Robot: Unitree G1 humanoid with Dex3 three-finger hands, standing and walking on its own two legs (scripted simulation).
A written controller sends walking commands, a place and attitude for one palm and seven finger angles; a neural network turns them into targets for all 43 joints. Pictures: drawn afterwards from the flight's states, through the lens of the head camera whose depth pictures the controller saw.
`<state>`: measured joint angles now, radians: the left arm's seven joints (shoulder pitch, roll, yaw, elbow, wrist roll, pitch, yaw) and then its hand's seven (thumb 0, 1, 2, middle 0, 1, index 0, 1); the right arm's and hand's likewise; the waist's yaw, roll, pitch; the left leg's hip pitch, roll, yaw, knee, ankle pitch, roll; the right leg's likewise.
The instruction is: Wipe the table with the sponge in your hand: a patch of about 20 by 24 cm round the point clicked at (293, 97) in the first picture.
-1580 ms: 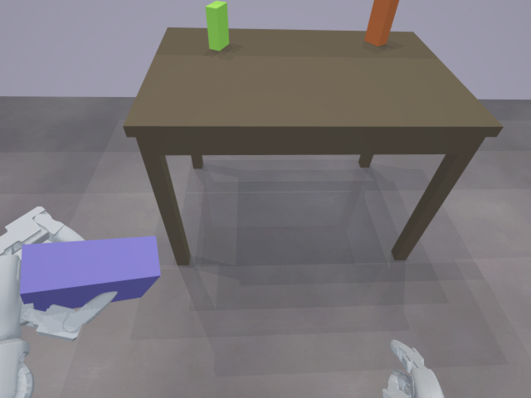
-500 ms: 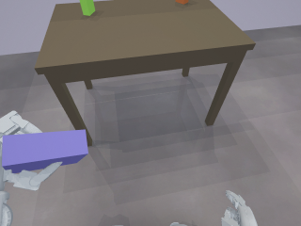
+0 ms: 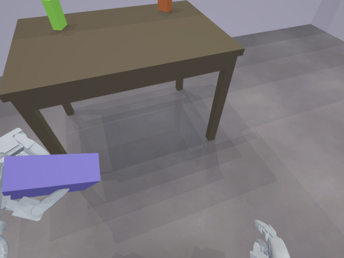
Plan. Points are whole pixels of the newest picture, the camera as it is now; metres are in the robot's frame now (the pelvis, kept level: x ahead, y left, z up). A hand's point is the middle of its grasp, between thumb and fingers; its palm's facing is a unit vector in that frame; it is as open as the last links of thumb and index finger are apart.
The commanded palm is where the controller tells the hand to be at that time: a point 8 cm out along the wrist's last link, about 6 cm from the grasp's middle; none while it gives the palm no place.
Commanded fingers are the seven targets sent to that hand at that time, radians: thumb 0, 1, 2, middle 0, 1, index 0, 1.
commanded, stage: take the last steps up to it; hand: left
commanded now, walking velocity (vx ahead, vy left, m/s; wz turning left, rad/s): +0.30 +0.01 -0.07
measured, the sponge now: (66, 175) +0.23 +0.19 +0.15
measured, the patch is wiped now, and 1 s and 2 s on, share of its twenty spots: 0.00 0.00 0.00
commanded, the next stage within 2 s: none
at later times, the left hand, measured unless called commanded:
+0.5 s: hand (103, 145) +0.28 +0.14 +0.17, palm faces +0.29 -0.82 -0.49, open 8.9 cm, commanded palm +0.22 +0.20 +0.18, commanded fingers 0.00 0.10 1.30 -1.20 -1.60 -1.20 -1.60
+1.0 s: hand (98, 98) +0.40 +0.18 +0.18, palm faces +0.39 -0.84 -0.38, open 8.9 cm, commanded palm +0.34 +0.22 +0.18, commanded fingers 0.00 0.10 1.30 -1.20 -1.60 -1.20 -1.60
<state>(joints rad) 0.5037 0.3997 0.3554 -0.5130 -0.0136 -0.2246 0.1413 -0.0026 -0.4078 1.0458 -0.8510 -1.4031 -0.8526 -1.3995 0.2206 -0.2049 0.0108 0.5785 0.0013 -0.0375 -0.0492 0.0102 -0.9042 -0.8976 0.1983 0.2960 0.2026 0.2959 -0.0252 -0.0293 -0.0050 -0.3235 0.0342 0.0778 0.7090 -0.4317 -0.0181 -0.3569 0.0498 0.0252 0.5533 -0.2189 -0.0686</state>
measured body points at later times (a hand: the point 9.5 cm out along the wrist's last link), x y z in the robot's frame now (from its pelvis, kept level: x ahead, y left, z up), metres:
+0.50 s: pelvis +0.04 -0.07 +0.00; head +0.07 -0.10 +0.44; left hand +0.26 +0.18 +0.20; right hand +0.17 -0.31 -0.12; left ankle +0.01 +0.08 -0.64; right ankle +0.06 -0.13 -0.73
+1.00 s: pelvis +0.17 -0.05 -0.01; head +0.18 -0.04 +0.44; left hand +0.37 +0.22 +0.19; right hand +0.34 -0.28 -0.09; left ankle +0.21 +0.06 -0.73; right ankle +0.07 -0.13 -0.69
